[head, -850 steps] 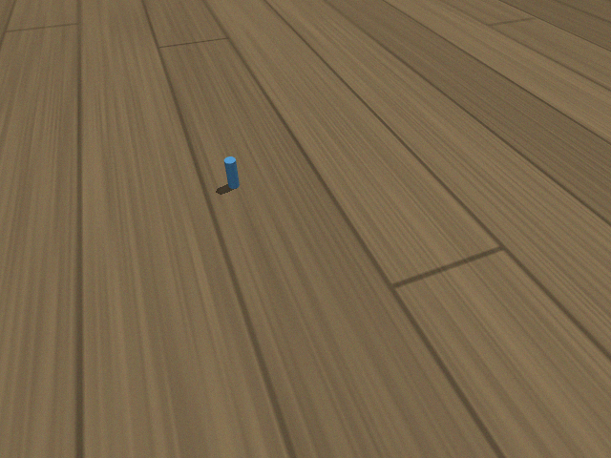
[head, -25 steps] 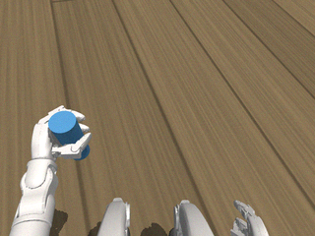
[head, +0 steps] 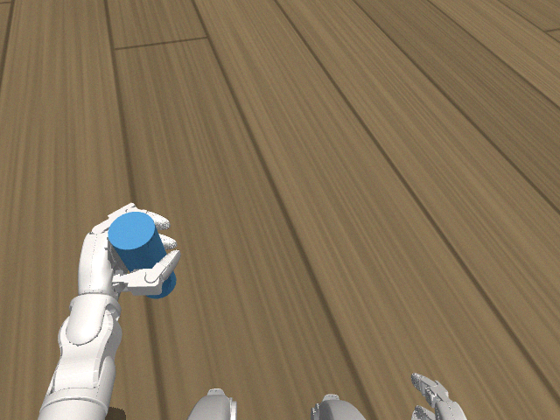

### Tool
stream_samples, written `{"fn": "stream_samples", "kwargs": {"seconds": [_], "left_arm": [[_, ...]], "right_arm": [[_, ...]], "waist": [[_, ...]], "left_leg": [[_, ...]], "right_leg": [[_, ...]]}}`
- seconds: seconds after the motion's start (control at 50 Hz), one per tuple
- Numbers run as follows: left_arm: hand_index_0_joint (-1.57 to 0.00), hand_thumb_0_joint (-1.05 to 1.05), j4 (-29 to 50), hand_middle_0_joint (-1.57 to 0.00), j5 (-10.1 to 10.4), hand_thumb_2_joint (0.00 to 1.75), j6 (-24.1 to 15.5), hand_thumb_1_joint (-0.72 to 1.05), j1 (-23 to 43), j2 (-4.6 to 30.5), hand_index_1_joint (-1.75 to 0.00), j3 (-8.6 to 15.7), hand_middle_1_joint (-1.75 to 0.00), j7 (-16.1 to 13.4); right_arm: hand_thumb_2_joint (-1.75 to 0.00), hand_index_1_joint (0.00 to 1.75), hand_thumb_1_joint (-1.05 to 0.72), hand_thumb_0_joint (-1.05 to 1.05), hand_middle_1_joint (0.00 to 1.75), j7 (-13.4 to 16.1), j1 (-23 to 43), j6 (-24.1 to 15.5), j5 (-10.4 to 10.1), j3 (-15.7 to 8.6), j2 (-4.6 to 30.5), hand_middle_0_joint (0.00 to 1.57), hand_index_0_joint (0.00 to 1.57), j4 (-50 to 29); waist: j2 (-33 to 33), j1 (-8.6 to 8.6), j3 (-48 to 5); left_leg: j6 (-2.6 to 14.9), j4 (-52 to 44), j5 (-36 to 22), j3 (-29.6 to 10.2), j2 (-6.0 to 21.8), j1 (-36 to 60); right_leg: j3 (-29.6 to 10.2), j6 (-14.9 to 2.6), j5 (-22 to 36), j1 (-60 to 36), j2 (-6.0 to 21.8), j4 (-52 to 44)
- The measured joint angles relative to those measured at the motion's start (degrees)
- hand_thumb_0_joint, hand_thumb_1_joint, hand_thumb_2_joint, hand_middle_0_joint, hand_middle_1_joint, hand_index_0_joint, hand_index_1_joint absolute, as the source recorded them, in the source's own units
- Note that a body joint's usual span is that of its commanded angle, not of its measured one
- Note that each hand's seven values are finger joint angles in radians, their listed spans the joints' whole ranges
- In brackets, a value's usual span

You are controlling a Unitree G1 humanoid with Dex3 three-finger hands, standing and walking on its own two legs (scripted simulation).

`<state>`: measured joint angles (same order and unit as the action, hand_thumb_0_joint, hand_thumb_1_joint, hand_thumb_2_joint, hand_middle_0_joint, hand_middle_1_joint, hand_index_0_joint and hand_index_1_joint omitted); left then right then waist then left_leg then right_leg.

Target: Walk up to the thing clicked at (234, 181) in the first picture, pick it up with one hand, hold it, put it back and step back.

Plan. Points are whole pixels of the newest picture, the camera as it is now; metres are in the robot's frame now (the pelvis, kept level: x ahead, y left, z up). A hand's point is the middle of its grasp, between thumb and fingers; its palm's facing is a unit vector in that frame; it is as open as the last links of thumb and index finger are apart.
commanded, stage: lift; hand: left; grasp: from the side
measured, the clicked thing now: (147, 259) +0.34 +0.19 +0.02
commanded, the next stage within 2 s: hold in 0.40 s
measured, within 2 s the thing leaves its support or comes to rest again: neither
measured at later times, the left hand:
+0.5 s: hand (156, 238) +0.35 +0.16 +0.07, palm faces +0.06 -1.00 -0.01, open 7.2 cm
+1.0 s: hand (157, 235) +0.34 +0.16 +0.09, palm faces +0.07 -1.00 +0.00, open 7.2 cm
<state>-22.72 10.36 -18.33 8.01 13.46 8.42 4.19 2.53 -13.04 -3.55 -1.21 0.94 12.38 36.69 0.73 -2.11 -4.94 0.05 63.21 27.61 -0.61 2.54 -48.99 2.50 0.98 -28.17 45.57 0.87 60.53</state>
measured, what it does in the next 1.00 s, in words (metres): stands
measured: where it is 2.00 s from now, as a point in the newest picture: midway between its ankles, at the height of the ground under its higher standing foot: outside the picture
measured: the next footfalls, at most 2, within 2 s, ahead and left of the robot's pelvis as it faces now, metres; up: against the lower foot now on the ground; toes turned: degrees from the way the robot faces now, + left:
none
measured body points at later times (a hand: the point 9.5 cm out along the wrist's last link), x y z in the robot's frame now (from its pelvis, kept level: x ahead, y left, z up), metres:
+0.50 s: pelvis +0.01 -0.01 +0.03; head +0.07 +0.00 +0.47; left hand +0.34 +0.22 +0.07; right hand +0.14 -0.25 -0.08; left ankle +0.03 +0.11 -0.66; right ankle +0.02 -0.13 -0.66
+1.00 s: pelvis +0.01 -0.01 +0.04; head +0.06 -0.01 +0.49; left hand +0.33 +0.21 +0.09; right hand +0.14 -0.26 -0.07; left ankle +0.03 +0.11 -0.66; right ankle +0.02 -0.14 -0.66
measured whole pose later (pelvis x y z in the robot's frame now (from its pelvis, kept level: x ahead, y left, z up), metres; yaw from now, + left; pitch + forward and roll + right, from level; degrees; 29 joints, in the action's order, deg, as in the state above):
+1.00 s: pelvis +0.01 -0.01 +0.04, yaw +0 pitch +6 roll -1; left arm -27.0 10.3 -20.3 8.5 11.3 8.3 5.3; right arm 2.3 -13.0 -1.2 -0.6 0.3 12.7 38.1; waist 0.5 -1.7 -1.3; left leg -0.7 48.4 22.6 0.2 2.4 -31.9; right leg 2.1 0.3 -23.6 29.5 0.7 47.1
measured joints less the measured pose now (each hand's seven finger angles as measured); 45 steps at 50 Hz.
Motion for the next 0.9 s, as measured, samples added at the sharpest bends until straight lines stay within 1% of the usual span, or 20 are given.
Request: {"fn": "stream_samples", "kwargs": {"seconds": [0.4, 0.66, 0.9], "left_arm": [[-0.90, 0.00, -2.7, -0.86, -0.1, 1.06, -1.4, -0.04, 0.5, -1.1, -1.03, -0.2, -1.01, 0.9], [-0.90, 0.00, -4.3, -0.86, 0.1, 1.06, -2.0, -0.04, 0.9, -1.7, -1.03, 0.1, -1.01, 1.6], [-0.90, 0.00, -4.5, -0.86, 0.0, 1.06, -2.2, -0.04, 0.7, -2.1, -1.03, 0.0, -1.01, 1.5]], "right_arm": [[-0.90, 0.30, -0.90, 0.01, 0.30, -0.3, -0.6, 0.9, 0.6, -0.4, 0.2, 0.20, 0.20, 1.1], [-0.90, 0.30, -0.91, 0.01, 0.30, -0.4, -0.3, 1.8, 0.7, -0.6, 0.4, 0.20, 0.20, 1.2], [-0.90, 0.30, -0.91, 0.01, 0.30, -0.3, 0.0, 2.3, 0.7, -0.6, 0.3, 0.20, 0.20, 1.3]], "waist": [[-0.2, 0.17, 2.2], [-0.2, 0.28, 2.7], [-0.3, 0.40, 3.4]], "left_leg": [[-0.40, -8.2, -2.3, 0.5, 0.0, 9.6], [-0.75, -11.5, -3.5, 0.6, 0.0, 13.3], [-0.84, -13.8, -4.6, 0.7, 0.0, 15.9]], "right_leg": [[-0.3, -0.29, 2.2, -9.2, -0.1, -7.7], [-0.3, -0.62, 3.1, -12.6, -0.2, -10.5], [-0.3, -0.70, 4.1, -15.1, -0.2, -12.6]]}}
